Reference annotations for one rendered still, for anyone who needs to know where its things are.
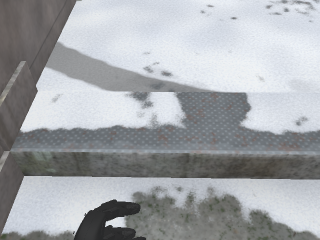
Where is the left robot hand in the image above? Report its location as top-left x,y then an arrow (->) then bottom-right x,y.
73,199 -> 146,240

